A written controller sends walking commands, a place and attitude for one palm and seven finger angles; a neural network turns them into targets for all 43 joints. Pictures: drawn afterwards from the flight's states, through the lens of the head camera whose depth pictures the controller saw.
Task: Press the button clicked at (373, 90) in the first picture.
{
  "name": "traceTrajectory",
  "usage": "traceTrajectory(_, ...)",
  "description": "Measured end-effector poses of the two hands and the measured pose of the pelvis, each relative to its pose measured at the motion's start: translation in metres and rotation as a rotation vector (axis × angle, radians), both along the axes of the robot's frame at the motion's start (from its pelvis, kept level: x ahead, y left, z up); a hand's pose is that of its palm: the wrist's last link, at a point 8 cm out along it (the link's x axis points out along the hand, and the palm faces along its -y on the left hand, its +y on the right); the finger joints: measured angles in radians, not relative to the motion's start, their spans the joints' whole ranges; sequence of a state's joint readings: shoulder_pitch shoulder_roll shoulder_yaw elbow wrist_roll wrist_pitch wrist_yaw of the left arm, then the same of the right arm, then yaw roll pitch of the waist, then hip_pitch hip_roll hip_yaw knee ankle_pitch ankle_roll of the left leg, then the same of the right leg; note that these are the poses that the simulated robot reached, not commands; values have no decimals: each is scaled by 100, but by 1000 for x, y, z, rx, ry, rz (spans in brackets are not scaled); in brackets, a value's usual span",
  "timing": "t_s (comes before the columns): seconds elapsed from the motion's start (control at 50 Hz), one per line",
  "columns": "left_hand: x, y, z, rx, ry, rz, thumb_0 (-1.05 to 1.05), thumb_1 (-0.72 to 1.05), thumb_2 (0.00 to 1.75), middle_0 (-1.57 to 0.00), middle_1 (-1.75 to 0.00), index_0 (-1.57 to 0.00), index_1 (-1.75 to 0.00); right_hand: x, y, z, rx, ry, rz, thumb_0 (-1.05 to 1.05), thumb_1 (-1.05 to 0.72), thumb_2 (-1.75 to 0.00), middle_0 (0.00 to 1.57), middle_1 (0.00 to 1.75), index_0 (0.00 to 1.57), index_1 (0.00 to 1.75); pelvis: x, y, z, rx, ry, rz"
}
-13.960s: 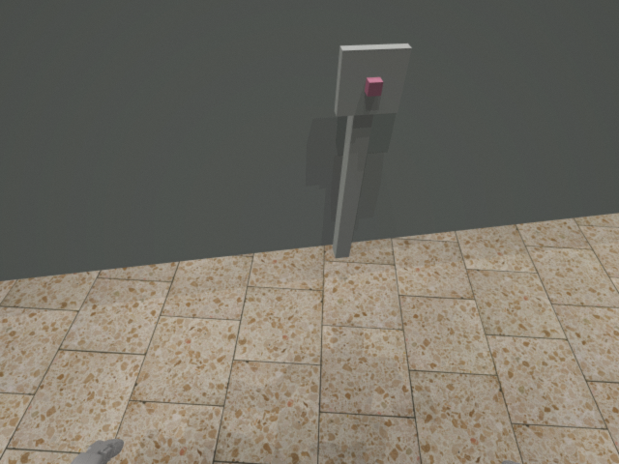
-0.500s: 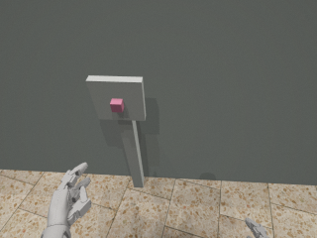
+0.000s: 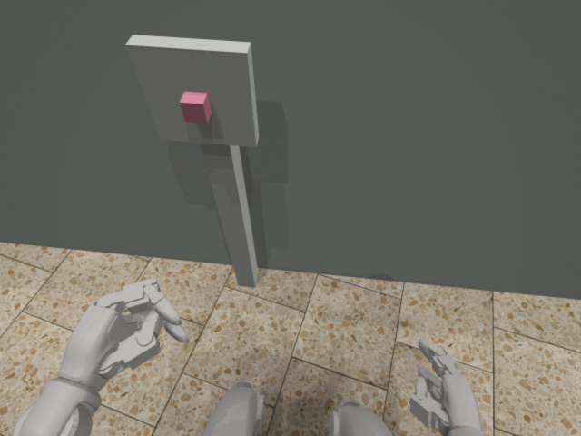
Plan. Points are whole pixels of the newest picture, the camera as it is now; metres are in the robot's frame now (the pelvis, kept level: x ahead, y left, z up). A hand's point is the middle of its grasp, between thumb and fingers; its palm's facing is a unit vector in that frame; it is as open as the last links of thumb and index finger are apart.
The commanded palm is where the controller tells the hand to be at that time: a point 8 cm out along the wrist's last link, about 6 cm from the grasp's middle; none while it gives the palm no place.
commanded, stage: raise the hand and make a fist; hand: left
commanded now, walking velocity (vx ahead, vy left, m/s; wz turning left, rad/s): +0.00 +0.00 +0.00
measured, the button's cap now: (196, 106) +0.58 +0.20 +0.11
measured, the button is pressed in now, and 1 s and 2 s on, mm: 0 0 0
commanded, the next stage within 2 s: aim a knuckle at the button in 1.28 s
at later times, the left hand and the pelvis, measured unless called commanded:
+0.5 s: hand (89, 318) +0.23 +0.24 +0.09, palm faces +0.01 -1.00 -0.05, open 3.1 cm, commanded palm +0.20 +0.29 +0.09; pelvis +0.02 +0.04 +0.03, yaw -1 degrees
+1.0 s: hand (85, 298) +0.25 +0.26 +0.09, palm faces -0.07 -1.00 -0.04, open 3.1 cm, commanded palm +0.23 +0.31 +0.11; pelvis +0.03 +0.05 +0.04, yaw -1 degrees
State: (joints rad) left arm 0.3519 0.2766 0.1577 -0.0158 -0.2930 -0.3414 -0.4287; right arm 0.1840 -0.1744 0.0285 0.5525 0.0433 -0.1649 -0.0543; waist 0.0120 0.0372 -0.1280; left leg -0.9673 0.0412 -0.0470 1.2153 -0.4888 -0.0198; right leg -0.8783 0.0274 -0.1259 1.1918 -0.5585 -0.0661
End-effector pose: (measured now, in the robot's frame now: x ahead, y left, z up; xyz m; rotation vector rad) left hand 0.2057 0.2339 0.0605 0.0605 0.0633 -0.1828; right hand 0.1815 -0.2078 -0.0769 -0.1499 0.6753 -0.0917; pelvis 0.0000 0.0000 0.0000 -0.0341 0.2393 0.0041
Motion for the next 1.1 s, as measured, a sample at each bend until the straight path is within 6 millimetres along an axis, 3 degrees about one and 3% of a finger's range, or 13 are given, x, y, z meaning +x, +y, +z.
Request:
traceTrajectory(0.08,1,13,-3,-31,137,94,2,89,90,-106,-124,-106,-124,-34,-9,6,-3,73,-97,1,-90,-90,20,30,20,30,6,5,14,15,-14,-21)
traceTrajectory(0.18,-13,43,20,13,12,248,2,90,90,-118,-138,-118,-137,-52,-24,15,-77,119,-123,1,-91,-90,20,30,20,30,12,13,21,8,-12,-23)
traceTrajectory(0.24,-15,47,19,28,-36,215,2,90,90,-123,-143,-123,-142,-49,-29,17,-120,115,-101,1,-91,-90,20,30,20,30,11,20,18,-3,-4,-13)
traceTrajectory(0.34,-8,38,2,-16,19,87,2,90,90,-127,-147,-127,-147,-28,-22,27,-148,45,-84,1,-91,-90,20,30,20,30,9,31,16,-14,2,-14)
traceTrajectory(0.52,3,66,35,-13,-76,195,2,89,90,-129,-150,-129,-149,15,25,57,-94,-78,-7,1,-91,-90,20,30,20,30,18,46,28,-27,-28,-6)
traceTrajectory(0.62,6,69,25,-8,4,151,2,90,90,-129,-150,-130,-150,26,45,62,-71,-92,50,1,-91,-90,20,30,20,30,20,52,31,-35,-35,2)
traceTrajectory(0.7,9,71,22,-13,38,122,2,90,90,-129,-150,-130,-150,25,49,63,-77,-78,63,1,-90,-90,20,30,20,30,21,54,33,-37,-40,0)
traceTrajectory(0.86,22,86,44,0,-62,167,2,90,90,-130,-150,-130,-150,8,41,57,-94,-9,48,1,-90,-90,20,30,20,30,24,55,36,-39,-44,5)
traceTrajectory(0.98,29,79,36,-5,23,115,2,90,90,-129,-150,-130,-150,-4,29,56,-98,10,9,1,-90,-90,20,30,20,30,25,54,39,-33,-45,-2)
traceTrajectory(1.1,26,74,42,-11,-14,144,2,90,90,-129,-150,-130,-150,-7,18,59,-106,3,-6,1,-91,-90,20,30,20,30,26,48,40,-25,-49,-8)
